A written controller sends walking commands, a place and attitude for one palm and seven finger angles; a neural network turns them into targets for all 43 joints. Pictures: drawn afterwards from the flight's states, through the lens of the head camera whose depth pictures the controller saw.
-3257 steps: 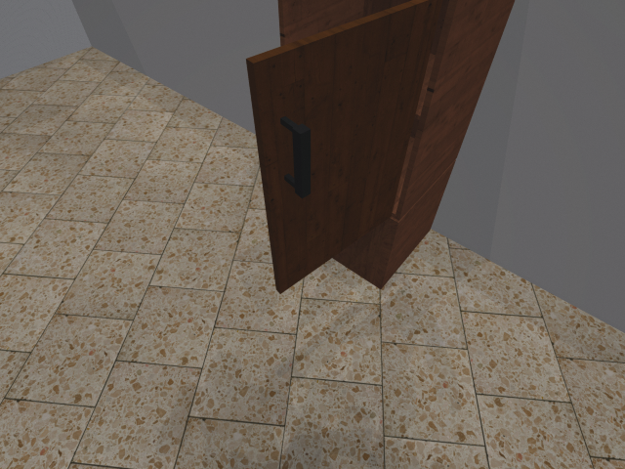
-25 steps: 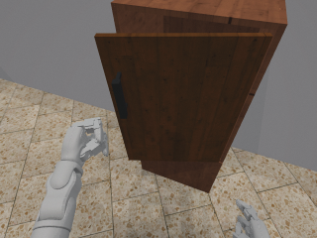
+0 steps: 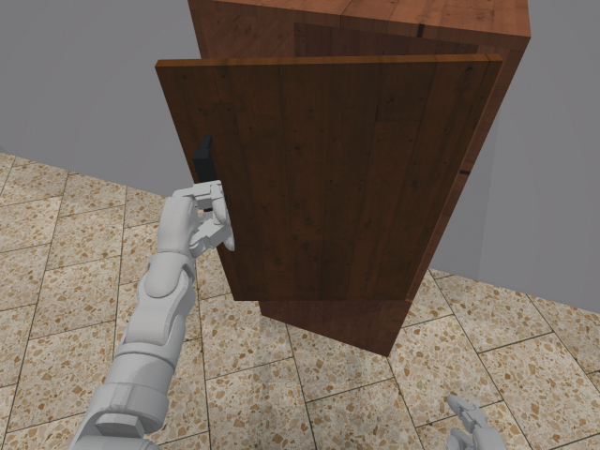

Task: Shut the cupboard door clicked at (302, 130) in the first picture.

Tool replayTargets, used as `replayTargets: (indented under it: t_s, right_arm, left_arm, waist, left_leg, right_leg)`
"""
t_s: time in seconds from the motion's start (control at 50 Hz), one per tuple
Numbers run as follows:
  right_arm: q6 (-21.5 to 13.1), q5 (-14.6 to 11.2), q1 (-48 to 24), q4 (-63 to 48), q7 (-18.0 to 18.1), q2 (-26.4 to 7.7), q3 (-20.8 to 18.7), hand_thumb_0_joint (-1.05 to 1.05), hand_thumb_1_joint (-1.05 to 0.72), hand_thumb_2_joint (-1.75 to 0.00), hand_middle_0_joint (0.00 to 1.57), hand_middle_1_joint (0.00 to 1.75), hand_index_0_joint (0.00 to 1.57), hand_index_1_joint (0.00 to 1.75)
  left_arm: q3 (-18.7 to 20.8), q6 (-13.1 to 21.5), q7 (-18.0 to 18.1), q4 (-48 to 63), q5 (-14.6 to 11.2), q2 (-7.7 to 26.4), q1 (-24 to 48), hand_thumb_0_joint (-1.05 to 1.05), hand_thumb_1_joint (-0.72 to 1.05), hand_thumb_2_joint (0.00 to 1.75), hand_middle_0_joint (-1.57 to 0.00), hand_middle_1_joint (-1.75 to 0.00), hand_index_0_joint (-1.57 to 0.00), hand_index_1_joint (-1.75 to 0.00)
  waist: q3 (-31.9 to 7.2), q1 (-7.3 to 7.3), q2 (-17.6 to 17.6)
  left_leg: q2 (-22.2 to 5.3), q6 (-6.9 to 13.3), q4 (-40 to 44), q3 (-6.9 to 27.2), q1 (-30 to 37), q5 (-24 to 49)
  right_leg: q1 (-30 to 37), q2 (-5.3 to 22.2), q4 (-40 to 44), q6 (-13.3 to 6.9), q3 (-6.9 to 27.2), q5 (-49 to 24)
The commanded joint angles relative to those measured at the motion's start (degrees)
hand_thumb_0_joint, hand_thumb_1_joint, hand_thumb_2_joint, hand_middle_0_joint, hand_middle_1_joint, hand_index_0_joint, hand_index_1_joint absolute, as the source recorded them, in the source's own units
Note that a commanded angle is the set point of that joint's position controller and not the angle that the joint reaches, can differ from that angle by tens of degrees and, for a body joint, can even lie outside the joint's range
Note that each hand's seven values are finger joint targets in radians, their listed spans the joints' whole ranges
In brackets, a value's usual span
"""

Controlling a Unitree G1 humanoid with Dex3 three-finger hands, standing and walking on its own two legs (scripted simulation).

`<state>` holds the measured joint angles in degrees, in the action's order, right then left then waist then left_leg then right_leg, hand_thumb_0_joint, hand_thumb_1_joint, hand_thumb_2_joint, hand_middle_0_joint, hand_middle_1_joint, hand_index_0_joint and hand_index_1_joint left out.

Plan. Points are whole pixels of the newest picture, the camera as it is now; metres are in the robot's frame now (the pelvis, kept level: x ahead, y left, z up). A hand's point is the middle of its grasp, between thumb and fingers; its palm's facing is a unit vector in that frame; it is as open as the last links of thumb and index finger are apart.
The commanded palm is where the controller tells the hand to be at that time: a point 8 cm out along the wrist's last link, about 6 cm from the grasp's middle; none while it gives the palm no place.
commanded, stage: bring the fist close to the handle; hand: left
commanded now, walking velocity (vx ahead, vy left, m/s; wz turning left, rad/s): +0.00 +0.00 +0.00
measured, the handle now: (213, 181) +0.47 +0.15 +0.10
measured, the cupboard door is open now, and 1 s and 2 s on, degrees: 19 15 0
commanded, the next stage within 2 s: push the door shut along its arc in 0.42 s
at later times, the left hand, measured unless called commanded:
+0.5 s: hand (226, 223) +0.38 +0.12 +0.10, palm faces +0.01 -1.00 -0.01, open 3.1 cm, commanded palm +0.36 +0.17 +0.10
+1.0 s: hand (231, 199) +0.42 +0.12 +0.11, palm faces -0.10 -0.99 -0.05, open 3.2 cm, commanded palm +0.42 +0.16 +0.10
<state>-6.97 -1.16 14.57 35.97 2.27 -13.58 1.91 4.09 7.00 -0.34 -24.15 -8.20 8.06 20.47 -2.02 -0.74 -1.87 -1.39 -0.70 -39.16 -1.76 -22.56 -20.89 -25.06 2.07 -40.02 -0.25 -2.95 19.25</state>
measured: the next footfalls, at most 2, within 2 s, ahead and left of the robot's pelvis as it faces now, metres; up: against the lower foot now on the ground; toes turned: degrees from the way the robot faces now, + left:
none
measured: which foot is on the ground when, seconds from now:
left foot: down 0.00-1.00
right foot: down 0.00-1.00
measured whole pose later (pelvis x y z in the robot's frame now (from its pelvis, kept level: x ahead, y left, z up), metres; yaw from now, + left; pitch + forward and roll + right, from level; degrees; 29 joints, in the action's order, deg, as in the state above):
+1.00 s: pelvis -0.02 +0.01 -0.01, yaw +0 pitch +8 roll +0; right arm -4.8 -1.5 17.8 38.9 2.4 -14.9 1.0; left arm 7.1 16.9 -7.7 -55.2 -8.6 13.5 43.3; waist -2.3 -3.4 -1.5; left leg -0.8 0.0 -42.6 -1.5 -30.0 -20.2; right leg -31.9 2.8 -42.5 0.2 -2.9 18.2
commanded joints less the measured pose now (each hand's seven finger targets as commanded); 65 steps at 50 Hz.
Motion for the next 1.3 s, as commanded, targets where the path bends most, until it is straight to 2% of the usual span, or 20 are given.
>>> replayTargets:
  t_s: [0.0, 0.04, 0.12, 0.24, 0.36, 0.4, 0.46, 0.52, 0.56, 0.6, 0.64, 0.78, 0.84, 0.9, 0.98, 1.04, 1.08, 1.14, 1.24, 1.28]
  right_arm:
    - [-1.83, -0.19, -0.82, -6.32, 0.13, -6.69, -3.21, 0.0, -0.9, -0.9, 0.2, 0.3, 0.2, 0.3]
    - [-1.37, -0.06, -0.17, -6.43, 0.03, -7.18, -3.43, 0.0, -0.9, -0.9, 0.2, 0.3, 0.2, 0.3]
    - [-0.45, -0.03, -0.44, -7.27, -0.27, -6.8, -3.45, 0.0, -0.9, -0.9, 0.2, 0.3, 0.2, 0.3]
    - [0.34, -0.22, -0.32, -7.48, 0.01, -7.0, -3.78, 0.0, -0.9, -0.9, 0.2, 0.3, 0.2, 0.3]
    - [-0.06, -0.83, -0.71, -6.9, 0.33, -7.01, -3.83, 0.0, -0.9, -0.9, 0.2, 0.3, 0.2, 0.3]
    - [-0.33, -0.77, -0.54, -6.64, 0.44, -7.16, -3.92, 0.0, -0.9, -0.9, 0.2, 0.3, 0.2, 0.3]
    - [-0.32, -0.65, -0.42, -6.16, 0.61, -7.56, -3.88, 0.0, -0.9, -0.9, 0.2, 0.3, 0.2, 0.3]
    - [-0.46, -0.48, -0.73, -6.55, 0.26, -7.12, -3.65, 0.0, -0.9, -0.9, 0.2, 0.3, 0.2, 0.3]
    - [0.09, -0.51, -0.54, -6.28, 0.45, -7.5, -3.48, 0.0, -0.9, -0.9, 0.2, 0.3, 0.2, 0.3]
    - [0.16, -0.54, -0.86, -5.97, 0.6, -7.22, -3.33, 0.0, -0.9, -0.9, 0.2, 0.3, 0.2, 0.3]
    - [0.5, -0.45, -0.06, -5.6, 0.87, -7.58, -3.3, 0.0, -0.9, -0.9, 0.2, 0.3, 0.2, 0.3]
    - [0.42, -0.7, 1.88, -4.79, 0.66, -7.87, -3.44, 0.0, -0.9, -0.9, 0.2, 0.3, 0.2, 0.3]
    - [0.51, -0.53, 3.45, -3.91, 0.86, -8.61, -3.69, 0.0, -0.9, -0.9, 0.2, 0.3, 0.2, 0.3]
    - [0.17, -0.53, 4.44, -3.22, 0.56, -8.74, -3.91, 0.0, -0.9, -0.9, 0.2, 0.3, 0.2, 0.3]
    - [-0.02, -0.49, 6.38, -1.95, 0.4, -9.49, -4.01, 0.0, -0.9, -0.9, 0.2, 0.3, 0.2, 0.3]
    - [-0.11, -0.25, 8.04, -1.0, 0.69, -10.51, -3.99, 0.0, -0.9, -0.9, 0.2, 0.3, 0.2, 0.3]
    - [-0.41, -0.12, 8.28, -0.88, 0.46, -10.39, -3.98, 0.0, -0.9, -0.9, 0.2, 0.3, 0.2, 0.3]
    - [-0.44, 0.16, 10.49, -0.09, 0.34, -11.17, -4.17, 0.0, -0.9, -0.9, 0.2, 0.3, 0.2, 0.3]
    - [-0.33, 0.41, 12.4, 0.02, 0.02, -11.69, -4.43, 0.0, -0.9, -0.9, 0.2, 0.3, 0.2, 0.3]
    - [-0.19, 0.43, 12.66, 0.1, -0.14, -11.66, -4.33, 0.0, -0.9, -0.9, 0.2, 0.3, 0.2, 0.3]
  left_arm:
    - [0.91, 5.11, 0.55, 7.71, -0.07, 3.96, 26.49, 0.0, 0.9, 0.9, -1.3, -1.5, -1.3, -1.5]
    - [4.74, 5.33, 0.87, 3.91, -0.12, 7.26, 22.54, 0.0, 0.9, 0.9, -1.3, -1.5, -1.3, -1.5]
    - [5.91, 6.92, 0.68, 4.39, -0.09, 8.13, 22.65, 0.0, 0.9, 0.9, -1.3, -1.5, -1.3, -1.5]
    - [7.65, 9.34, -0.45, 5.47, -0.55, 10.93, 23.54, 0.0, 0.9, 0.9, -1.3, -1.5, -1.3, -1.5]
    - [3.19, 9.61, -2.25, 6.26, -1.26, 7.21, 26.47, 0.0, 0.9, 0.9, -1.3, -1.5, -1.3, -1.5]
    - [2.25, 9.17, -2.02, 4.96, -1.63, 5.69, 27.04, 0.0, 0.9, 0.9, -1.3, -1.5, -1.3, -1.5]
    - [4.59, 9.04, -1.35, 3.14, -1.23, 8.67, 28.32, 0.0, 0.9, 0.9, -1.3, -1.5, -1.3, -1.5]
    - [4.1, 9.44, -0.87, 3.12, -0.65, 7.57, 27.62, 0.0, 0.9, 0.9, -1.3, -1.5, -1.3, -1.5]
    - [5.85, 9.61, -0.92, 0.75, -0.24, 10.61, 29.58, 0.0, 0.9, 0.9, -1.3, -1.5, -1.3, -1.5]
    - [4.58, 10.02, -1.57, -0.59, -0.1, 9.77, 34.94, 0.0, 0.9, 0.9, -1.3, -1.5, -1.3, -1.5]
    - [6.46, 10.47, -2.15, -3.53, -0.15, 12.27, 36.9, 0.0, 0.9, 0.9, -1.3, -1.5, -1.3, -1.5]
    - [3.99, 11.88, -5.93, -10.35, -1.29, 9.85, 44.48, 0.0, 0.9, 0.9, -1.3, -1.5, -1.3, -1.5]
    - [5.72, 12.98, -6.66, -14.44, -0.99, 12.78, 48.96, 0.0, 0.9, 0.9, -1.3, -1.5, -1.3, -1.5]
    - [3.84, 14.12, -7.73, -15.63, -0.7, 11.35, 53.1, 0.0, 0.9, 0.9, -1.3, -1.5, -1.3, -1.5]
    - [2.24, 14.4, -9.11, -21.47, -1.33, 9.68, 57.05, 0.0, 0.9, 0.9, -1.3, -1.5, -1.3, -1.5]
    - [5.22, 14.5, -9.52, -25.37, -1.51, 14.08, 61.06, 0.0, 0.9, 0.9, -1.3, -1.5, -1.3, -1.5]
    - [3.98, 14.98, -10.17, -25.67, -0.9, 13.46, 63.46, 0.0, 0.9, 0.9, -1.3, -1.5, -1.3, -1.5]
    - [5.84, 15.27, -10.94, -29.35, -0.39, 16.4, 64.23, 0.0, 0.9, 0.9, -1.3, -1.5, -1.3, -1.5]
    - [7.13, 15.43, -12.8, -30.77, -0.33, 18.72, 66.71, 0.0, 0.9, 0.9, -1.3, -1.5, -1.3, -1.5]
    - [6.0, 14.93, -13.41, -31.72, -0.36, 17.71, 68.53, 0.0, 0.9, 0.9, -1.3, -1.5, -1.3, -1.5]
  waist:
    - [-16.84, -1.59, 3.3]
    - [-17.64, -0.01, 6.02]
    - [-18.65, 0.62, 5.2]
    - [-18.26, 0.16, 5.7]
    - [-16.72, -1.47, 1.73]
    - [-16.45, -1.81, 4.08]
    - [-16.26, -1.54, 5.42]
    - [-17.59, -0.6, 3.5]
    - [-16.26, -1.26, 5.89]
    - [-15.59, -2.2, 3.75]
    - [-16.33, -1.96, 4.06]
    - [-17.75, -3.88, 3.64]
    - [-18.0, -4.48, 4.43]
    - [-21.34, -5.12, 0.68]
    - [-20.1, -7.08, 2.85]
    - [-18.62, -7.94, 4.69]
    - [-20.8, -8.51, 1.75]
    - [-21.6, -8.97, 3.07]
    - [-25.04, -9.53, 0.09]
    - [-24.04, -10.6, 0.44]
  left_leg:
    - [1.65, 1.11, 3.93, 0.42, 4.55, 15.59]
    - [1.67, 1.24, 4.21, 0.24, 3.08, 15.55]
    - [1.96, 1.46, 4.4, -0.87, 2.36, 15.99]
    - [1.91, 1.8, 4.81, -1.27, 1.89, 14.3]
    - [1.87, 1.75, 5.21, -0.73, 3.72, 12.01]
    - [1.85, 1.76, 5.17, -0.31, 3.88, 11.01]
    - [1.88, 1.76, 5.46, -0.16, 3.13, 9.95]
    - [1.94, 1.62, 5.41, -0.09, 3.57, 11.62]
    - [1.79, 1.74, 5.47, -0.07, 2.28, 10.14]
    - [1.9, 1.7, 5.28, -0.09, 2.33, 8.97]
    - [1.9, 1.66, 5.28, 0.3, 2.1, 8.73]
    - [1.92, 1.47, 3.9, 0.75, 1.85, 10.65]
    - [2.01, 1.56, 3.48, 1.26, 0.79, 8.85]
    - [2.09, 1.29, 2.62, 1.84, 2.66, 10.44]
    - [1.78, 1.22, 2.04, 2.75, 1.98, 8.99]
    - [2.06, 1.63, 1.86, 2.84, -1.57, 5.41]
    - [2.11, 1.54, 1.29, 2.83, -1.14, 5.08]
    - [1.99, 1.68, 0.44, 3.4, -2.65, 5.81]
    - [1.84, 1.64, -1.12, 3.57, -2.0, 8.6]
    - [1.71, 1.65, -1.44, 3.5, -3.14, 7.42]
  right_leg:
    - [6.8, -1.85, 4.21, -0.56, 0.57, -19.33]
    - [8.86, -1.86, 4.48, -0.48, 0.84, -19.59]
    - [10.74, -1.55, 4.61, -0.39, 1.64, -21.7]
    - [11.94, -1.57, 5.68, -0.06, 2.4, -20.74]
    - [8.22, -1.9, 6.23, -0.36, 1.74, -17.27]
    - [7.03, -2.09, 6.42, -0.25, 1.32, -15.72]
    - [7.15, -1.79, 6.7, -0.1, 1.64, -14.01]
    - [7.87, -1.88, 5.62, -0.55, 1.38, -16.01]
    - [7.61, -1.69, 6.03, -0.19, 1.71, -14.56]
    - [6.03, -1.74, 6.04, -0.26, 1.94, -13.51]
    - [6.53, -1.78, 5.84, -0.42, 1.95, -12.98]
    - [4.07, -2.14, 4.06, -0.6, 1.37, -16.12]
    - [2.95, -2.2, 3.75, -0.65, 1.33, -13.63]
    - [1.11, -2.29, 2.46, -1.05, 1.16, -14.79]
    - [-2.53, -2.69, 2.2, -0.99, 0.6, -12.66]
    - [-3.0, -2.66, 2.55, -0.86, 1.04, -9.4]
    - [-4.18, -2.52, 2.03, -0.8, 1.37, -9.2]
    - [-4.54, -2.74, 1.12, -0.92, 1.24, -9.47]
    - [-5.74, -2.92, -0.28, -1.02, 1.22, -11.74]
    - [-6.96, -2.96, 0.0, -0.73, 1.42, -11.07]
